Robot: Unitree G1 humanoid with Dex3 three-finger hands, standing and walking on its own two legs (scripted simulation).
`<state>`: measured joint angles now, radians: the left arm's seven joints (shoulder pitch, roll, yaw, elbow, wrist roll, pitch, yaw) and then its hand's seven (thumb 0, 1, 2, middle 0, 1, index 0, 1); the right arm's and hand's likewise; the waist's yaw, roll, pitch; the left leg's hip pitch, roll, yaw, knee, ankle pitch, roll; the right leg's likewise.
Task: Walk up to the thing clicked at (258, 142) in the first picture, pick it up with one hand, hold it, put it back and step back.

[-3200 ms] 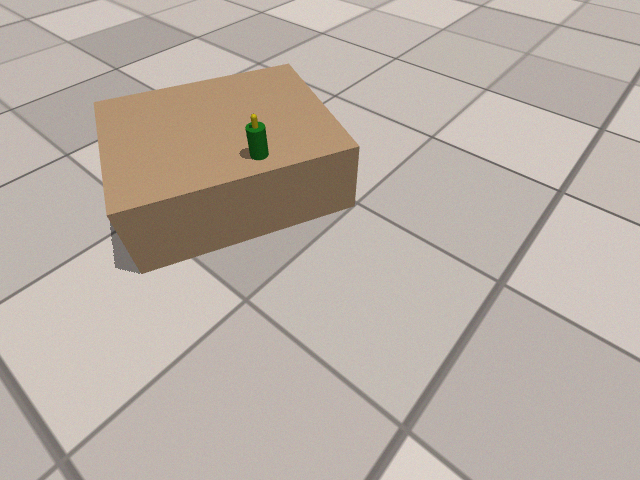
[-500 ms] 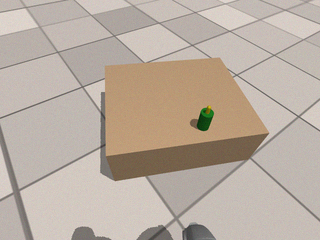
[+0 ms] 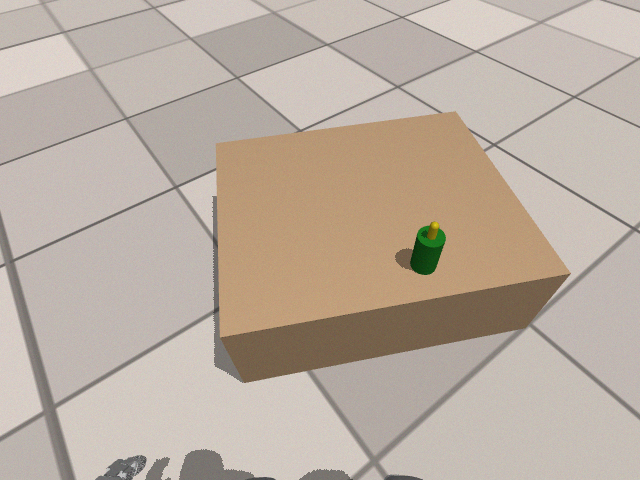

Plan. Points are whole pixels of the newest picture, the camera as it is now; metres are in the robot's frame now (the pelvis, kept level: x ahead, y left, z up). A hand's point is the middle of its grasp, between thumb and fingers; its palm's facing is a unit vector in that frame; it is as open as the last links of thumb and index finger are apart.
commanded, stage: walk up
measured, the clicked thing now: (428, 245) +0.71 -0.25 -0.34
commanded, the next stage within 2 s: stand in 1.84 s
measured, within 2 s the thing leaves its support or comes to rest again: neither
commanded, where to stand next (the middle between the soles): +0.08 -0.02 m, yaw -2 degrees
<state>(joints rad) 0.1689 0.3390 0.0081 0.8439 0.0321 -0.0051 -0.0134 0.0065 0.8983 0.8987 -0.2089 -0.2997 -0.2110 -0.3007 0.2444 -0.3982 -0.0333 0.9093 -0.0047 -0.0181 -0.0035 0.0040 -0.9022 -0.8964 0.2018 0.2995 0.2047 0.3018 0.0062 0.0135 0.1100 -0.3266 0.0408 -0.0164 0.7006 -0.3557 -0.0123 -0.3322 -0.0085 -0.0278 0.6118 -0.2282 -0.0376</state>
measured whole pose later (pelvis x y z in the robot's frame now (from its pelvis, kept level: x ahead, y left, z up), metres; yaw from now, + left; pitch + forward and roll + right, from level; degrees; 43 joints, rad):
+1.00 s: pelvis +0.01 -0.01 +0.01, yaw -2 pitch -2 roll +0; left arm 0.07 0.35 0.01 1.10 0.00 0.00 -0.01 0.01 0.90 0.90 -0.21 -0.30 -0.21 -0.30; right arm 0.12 -0.37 -0.01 1.12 -0.01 -0.02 0.01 0.01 -0.90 -0.90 0.20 0.30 0.20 0.30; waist -0.01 0.00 0.05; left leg -0.20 0.06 -0.01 0.43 -0.20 -0.05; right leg -0.12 -0.02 0.03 0.43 -0.27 0.03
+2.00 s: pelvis +0.01 +0.00 +0.02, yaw -2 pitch -2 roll +0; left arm 0.10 0.35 0.01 1.13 0.01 0.00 0.00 0.01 0.90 0.90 -0.21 -0.30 -0.21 -0.30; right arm 0.08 -0.35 -0.01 1.13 0.00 -0.01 0.01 0.01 -0.90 -0.90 0.20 0.30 0.20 0.30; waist 0.00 0.01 0.06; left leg -0.15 0.06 -0.01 0.36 -0.16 -0.05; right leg -0.07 -0.03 0.03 0.34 -0.23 0.04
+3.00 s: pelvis +0.01 +0.00 +0.02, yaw -2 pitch -2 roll +0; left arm 0.12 0.36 0.01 1.11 0.01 0.00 0.00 0.01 0.90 0.90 -0.21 -0.30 -0.21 -0.30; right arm 0.08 -0.35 -0.01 1.12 0.00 -0.01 0.01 0.00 -0.90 -0.90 0.20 0.30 0.20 0.30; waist 0.00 0.00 0.06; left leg -0.16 0.05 -0.01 0.37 -0.17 -0.04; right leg -0.07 -0.04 0.03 0.33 -0.23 0.05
